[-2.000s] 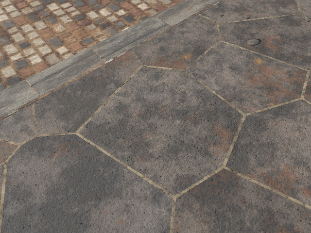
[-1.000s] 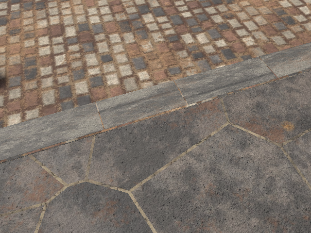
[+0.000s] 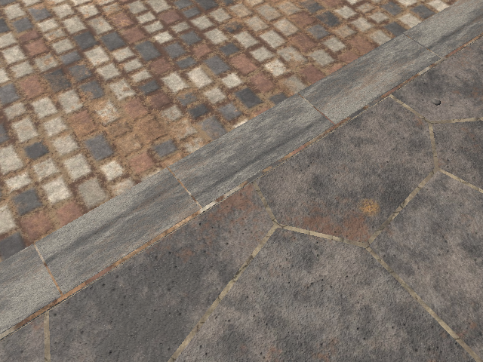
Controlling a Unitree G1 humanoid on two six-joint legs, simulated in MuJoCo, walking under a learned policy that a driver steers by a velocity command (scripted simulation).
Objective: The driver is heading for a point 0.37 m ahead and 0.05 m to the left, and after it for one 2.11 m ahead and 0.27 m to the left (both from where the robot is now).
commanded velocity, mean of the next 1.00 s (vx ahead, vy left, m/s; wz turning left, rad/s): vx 0.09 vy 0.00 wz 0.02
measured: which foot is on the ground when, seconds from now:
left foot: up 0.00-0.32, down 0.34-0.66, up 0.68-1.00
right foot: down 0.00-0.36, up 0.38-0.64, down 0.66-1.00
